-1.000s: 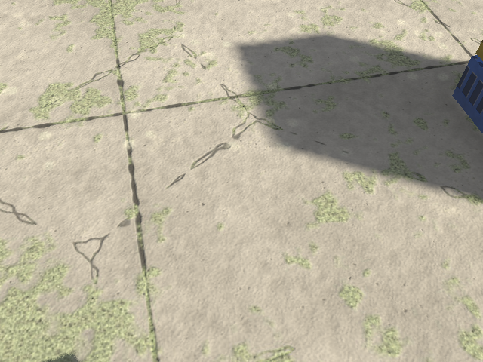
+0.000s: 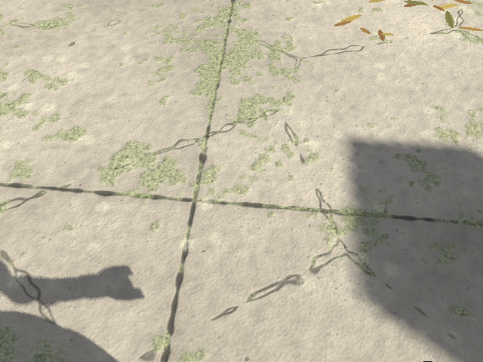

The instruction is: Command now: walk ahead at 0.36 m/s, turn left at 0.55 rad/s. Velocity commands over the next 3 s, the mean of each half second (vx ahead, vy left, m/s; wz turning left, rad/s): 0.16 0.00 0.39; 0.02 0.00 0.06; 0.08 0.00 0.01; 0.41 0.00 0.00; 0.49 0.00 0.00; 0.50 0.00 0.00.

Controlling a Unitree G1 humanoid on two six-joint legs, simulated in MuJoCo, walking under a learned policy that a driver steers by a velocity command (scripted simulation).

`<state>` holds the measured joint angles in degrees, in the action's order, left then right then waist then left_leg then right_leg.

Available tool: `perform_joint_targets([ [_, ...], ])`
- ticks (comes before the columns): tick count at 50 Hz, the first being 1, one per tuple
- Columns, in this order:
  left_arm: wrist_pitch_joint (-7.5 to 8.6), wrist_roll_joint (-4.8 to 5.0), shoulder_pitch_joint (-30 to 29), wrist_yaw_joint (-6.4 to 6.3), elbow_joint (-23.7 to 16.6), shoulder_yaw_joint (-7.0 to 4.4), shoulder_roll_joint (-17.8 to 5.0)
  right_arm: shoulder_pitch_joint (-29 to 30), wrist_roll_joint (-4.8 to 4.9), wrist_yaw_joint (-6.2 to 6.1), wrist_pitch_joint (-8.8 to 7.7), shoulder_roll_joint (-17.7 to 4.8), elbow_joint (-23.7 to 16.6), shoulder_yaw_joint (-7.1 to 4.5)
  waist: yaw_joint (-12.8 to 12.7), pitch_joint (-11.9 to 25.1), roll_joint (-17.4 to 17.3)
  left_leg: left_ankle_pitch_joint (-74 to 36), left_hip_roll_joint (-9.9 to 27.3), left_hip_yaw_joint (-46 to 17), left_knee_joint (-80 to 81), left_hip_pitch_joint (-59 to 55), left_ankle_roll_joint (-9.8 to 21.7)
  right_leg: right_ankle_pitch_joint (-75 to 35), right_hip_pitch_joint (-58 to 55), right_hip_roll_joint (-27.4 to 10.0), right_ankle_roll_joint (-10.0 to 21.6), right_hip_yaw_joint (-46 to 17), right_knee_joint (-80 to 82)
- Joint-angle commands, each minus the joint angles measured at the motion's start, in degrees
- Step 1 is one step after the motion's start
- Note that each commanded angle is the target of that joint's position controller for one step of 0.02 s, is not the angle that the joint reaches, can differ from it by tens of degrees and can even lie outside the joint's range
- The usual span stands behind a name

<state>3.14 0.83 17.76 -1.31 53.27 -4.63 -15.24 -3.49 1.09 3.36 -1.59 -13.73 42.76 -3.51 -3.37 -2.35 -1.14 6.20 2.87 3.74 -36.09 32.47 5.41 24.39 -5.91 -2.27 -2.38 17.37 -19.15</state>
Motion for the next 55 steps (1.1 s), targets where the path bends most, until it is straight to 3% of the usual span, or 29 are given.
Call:
perform_joint_targets([
  [1,-0.36,0.75,-3.9,-0.76,-4.32,-2.27,-11.64,-16.41,-0.31,-1.04,-0.59,-12.22,-0.22,-5.21,12.12,9.24,3.68,-8.25,-6.19,1.21,7.52,-25.39,4.63,-59.73,9.64,-9.77,3.62,-2.81,-29.57],
  [2,0.58,-2.74,-0.02,-0.27,-6.39,-0.29,-4.54,-17.85,-0.72,-2.45,-0.07,-18.97,0.21,-6.36,7.33,14.43,-12.08,-33.18,7.96,-18.23,2.56,-44.27,10.39,-5.05,30.53,-2.44,-0.14,-3.88,-50.33],
  [3,2.43,-1.78,2.97,0.61,-7.89,0.8,-4.22,-16.32,-1.56,-1.96,-0.65,-19.52,-3.08,-5.75,5.87,27.41,-12.83,-32.04,19.65,-45.51,9.77,-55.21,22.6,16.82,42.83,5.93,-1.87,-17.02,-65.32],
  [4,3.35,0.51,-4.17,0.94,-8.55,-0.35,-8.56,-16.12,-1.58,-1.47,-0.82,-15.61,-3.71,-4.7,9.41,25.88,-3.0,-34.56,17.05,-38.72,12.05,-52.66,19.18,12.62,45.44,2.49,-0.55,-23.07,-66.08],
  [5,3.55,1.07,-7.29,0.69,-10.01,-0.05,-7.78,-12.79,-0.73,-1.52,-1.24,-13.15,-3.71,-4.13,7.93,18.15,-1.39,-33.55,14.41,-30.46,12.1,-45.18,16.39,7.25,47.41,0.42,0.42,-22.21,-61.62],
  [6,3.13,-0.08,-7.41,-0.07,-9.01,-0.2,-7.53,-9.45,0.11,-1.68,-1.36,-11.33,-4.09,-3.67,5.68,12.43,2.71,-31.8,11.48,-25.52,13.26,-36.72,13.78,3.73,46.13,-1.7,0.06,-21.72,-57.42],
  [7,2.31,-0.93,-6.96,-0.62,-9.1,-0.7,-8.47,-7.12,0.05,-2.11,-1.22,-10.07,-4.71,-3.32,3.83,10.39,1.81,-31.08,10.16,-23.17,14.75,-30.04,12.88,1.27,42.87,-2.89,-0.15,-21.96,-54.33],
  [8,1.31,-1.1,-6.37,-0.72,-9.33,-0.96,-8.81,-6.1,-0.79,-2.31,-1.0,-10.0,-5.31,-3.19,2.44,9.63,0.71,-31.61,9.03,-22.03,16.05,-25.09,12.42,0.08,39.23,-3.14,-0.21,-22.17,-52.69],
  [10,-0.01,-1.12,-4.02,-0.89,-8.95,-0.73,-7.14,-5.58,-1.43,-2.56,-1.09,-10.29,-5.49,-3.18,1.06,10.03,-0.26,-36.27,8.22,-18.65,16.65,-20.93,12.27,-1.68,36.59,-2.68,-1.01,-21.15,-48.45],
  [12,-0.67,-1.37,-4.61,-1.18,-9.18,-0.36,-5.99,-6.46,-1.29,-3.14,-1.02,-10.83,-5.02,-3.21,1.26,10.76,-1.43,-38.28,7.32,-16.29,16.48,-20.24,11.58,-4.98,36.82,-2.12,-1.76,-20.59,-43.38],
  [16,-1.46,-1.2,-8.78,-1.09,-10.14,0.12,-5.46,-6.2,-1.11,-4.21,0.24,-10.25,-4.47,-2.57,2.72,11.03,-3.71,-28.34,5.82,-14.65,16.71,-20.3,8.95,-12.8,35.69,-2.2,-2.47,-20.72,-33.18],
  [21,-1.53,-0.8,-12.51,-0.43,-10.71,0.16,-6.08,-6.12,-2.02,-4.16,0.97,-9.21,-3.07,-1.52,4.6,8.16,-5.49,-16.49,6.42,-16.83,16.2,-19.93,8.02,-13.37,30.73,-1.38,-1.88,-20.57,-21.77],
  [24,-0.69,-1.11,-10.98,0.24,-10.21,0.24,-5.45,-5.29,-1.35,-3.97,1.15,-7.49,-2.28,-0.44,2.84,7.47,-5.22,-15.14,5.84,-18.23,11.6,-20.17,6.04,-15.53,24.12,0.05,0.35,-19.18,-10.08],
  [25,-0.25,-1.74,-10.07,0.46,-9.93,0.34,-5.69,-6.5,-1.21,-3.99,1.0,-6.52,-1.77,0.03,2.18,7.33,-3.65,-11.64,4.07,-18.12,10.38,-18.89,3.51,-25.52,19.02,-0.97,1.67,-20.37,-3.33],
  [26,0.03,-2.54,-8.97,0.26,-9.94,-0.05,-8.52,-8.71,-2.31,-4.06,0.53,-5.12,-1.73,0.56,3.57,9.18,0.57,-4.78,0.68,-16.22,6.99,-17.0,0.5,-40.36,13.11,-6.95,3.58,-26.03,-3.69],
  [27,-0.27,-2.53,-10.61,0.03,-10.05,-0.51,-11.29,-14.26,-2.67,-3.91,0.15,-5.29,-0.9,0.21,8.03,9.93,9.28,9.91,-4.44,-12.04,4.48,-12.4,-1.98,-48.66,9.13,-11.84,8.63,-29.74,-6.9],
  [28,-0.67,-2.09,-11.35,0.14,-9.46,0.36,-6.92,-12.94,-2.67,-4.06,0.3,-5.29,-0.78,0.46,6.91,11.11,12.09,13.09,-4.09,-9.99,5.04,-14.96,-3.95,-40.17,12.5,-13.01,11.88,-31.69,-5.52],
  [29,-0.77,-1.79,-12.81,0.53,-9.58,0.91,-4.88,-10.31,-2.43,-4.12,0.79,-6.41,-0.99,0.26,6.17,9.75,10.95,10.55,-3.38,-9.91,6.74,-17.51,-4.45,-32.67,15.52,-10.33,10.51,-30.27,-4.8],
  [31,-0.62,-1.56,-13.52,1.02,-9.81,0.71,-5.82,-7.23,-2.04,-4.34,2.26,-7.54,-0.95,-0.2,4.24,6.76,7.23,4.15,-3.43,-10.98,8.22,-17.39,-3.26,-25.2,17.37,-5.14,6.36,-25.02,-6.3],
  [33,-0.22,-1.54,-11.92,1.01,-8.61,0.63,-6.36,-7.14,-1.94,-4.23,2.88,-6.94,-0.9,-0.12,3.79,6.07,5.36,1.74,-2.73,-11.93,9.09,-18.16,-2.37,-23.19,17.58,-3.49,4.81,-23.25,-7.06],
  [41,-1.01,-1.13,-12.44,0.35,-6.29,0.96,-5.3,-7.93,-1.63,-4.53,2.01,-5.7,1.79,-0.23,2.94,5.6,1.11,-2.65,-2.28,-12.36,9.54,-18.39,-2.98,-26.5,14.41,-2.09,5.08,-21.85,-9.3],
  [55,-1.85,-1.02,-13.1,0.14,0.33,1.2,-4.89,-9.15,-1.5,-5.31,1.42,-5.84,7.96,-0.11,3.03,2.56,1.02,-0.17,-2.18,-11.61,11.87,-19.68,-3.72,-21.12,14.58,-0.41,4.46,-21.03,-6.69],
])
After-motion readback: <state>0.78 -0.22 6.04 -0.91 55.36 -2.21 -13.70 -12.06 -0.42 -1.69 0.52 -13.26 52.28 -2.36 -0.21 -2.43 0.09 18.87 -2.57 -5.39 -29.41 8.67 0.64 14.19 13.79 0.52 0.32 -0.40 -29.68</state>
